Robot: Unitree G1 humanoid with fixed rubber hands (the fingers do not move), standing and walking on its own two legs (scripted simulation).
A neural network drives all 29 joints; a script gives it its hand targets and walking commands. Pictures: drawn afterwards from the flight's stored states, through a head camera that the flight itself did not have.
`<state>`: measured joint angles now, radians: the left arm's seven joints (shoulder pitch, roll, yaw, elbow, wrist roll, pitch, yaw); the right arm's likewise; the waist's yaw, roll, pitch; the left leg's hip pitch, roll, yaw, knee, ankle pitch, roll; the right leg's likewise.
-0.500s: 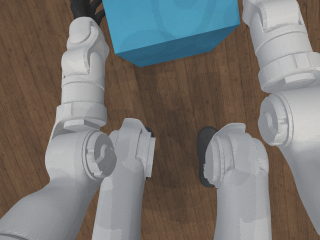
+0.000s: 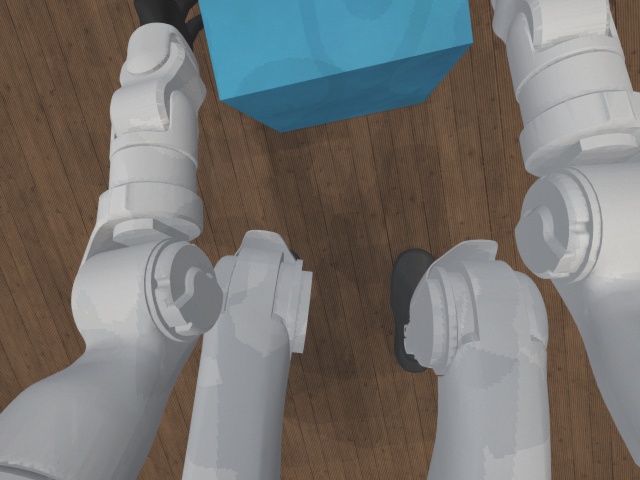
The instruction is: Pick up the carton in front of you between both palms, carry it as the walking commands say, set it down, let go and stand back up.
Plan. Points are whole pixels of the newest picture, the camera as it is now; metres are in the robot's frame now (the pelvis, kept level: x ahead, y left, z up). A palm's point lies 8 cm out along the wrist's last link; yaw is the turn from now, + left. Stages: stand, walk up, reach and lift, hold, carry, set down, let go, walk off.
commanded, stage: set down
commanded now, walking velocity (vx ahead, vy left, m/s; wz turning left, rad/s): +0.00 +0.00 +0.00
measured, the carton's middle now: (330, 8) +0.56 +0.01 -0.24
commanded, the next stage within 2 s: let go in 1.74 s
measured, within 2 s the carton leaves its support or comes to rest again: rests again in 0.42 s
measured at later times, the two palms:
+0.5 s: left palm (171, 43) +0.51 +0.16 -0.17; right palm out of the picture +0.56 -0.15 -0.17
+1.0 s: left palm (88, 6) +0.52 +0.19 -0.08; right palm out of the picture +0.58 -0.17 -0.08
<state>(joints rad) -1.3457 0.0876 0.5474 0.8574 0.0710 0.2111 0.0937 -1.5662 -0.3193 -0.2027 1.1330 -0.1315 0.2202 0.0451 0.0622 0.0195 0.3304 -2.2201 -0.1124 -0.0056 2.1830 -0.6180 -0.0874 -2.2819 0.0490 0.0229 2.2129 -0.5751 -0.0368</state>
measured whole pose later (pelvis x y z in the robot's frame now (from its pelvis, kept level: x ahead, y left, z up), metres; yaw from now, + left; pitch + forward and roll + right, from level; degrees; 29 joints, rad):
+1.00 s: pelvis +0.00 +0.01 +0.04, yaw +1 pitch +39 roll +4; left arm -1.25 0.14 0.26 0.82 -0.16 0.16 0.22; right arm -1.49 -0.50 -0.05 1.14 0.10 0.16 0.01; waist 0.10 0.01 0.22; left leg -2.14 -0.10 0.02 2.06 -0.60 -0.04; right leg -2.18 0.02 0.04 2.09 -0.59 -0.01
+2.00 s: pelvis +0.05 +0.00 +0.30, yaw -4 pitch +43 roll +2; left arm -0.75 0.11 0.33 0.63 0.07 0.15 0.00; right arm -0.97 -0.27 -0.27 0.84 -0.15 0.18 0.00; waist 0.08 -0.02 -0.08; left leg -1.43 -0.03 -0.02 1.00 -0.32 -0.03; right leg -1.46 0.06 0.06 1.01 -0.29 -0.01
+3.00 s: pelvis +0.12 +0.00 +0.40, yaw -3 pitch -4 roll +0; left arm 0.21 0.20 0.04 0.42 0.02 0.13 -0.08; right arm 0.23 -0.22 -0.04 0.42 0.01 0.13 0.08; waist 0.00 -0.01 0.10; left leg -0.09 -0.02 -0.06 0.45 -0.28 0.00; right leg -0.10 0.04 0.04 0.43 -0.26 -0.02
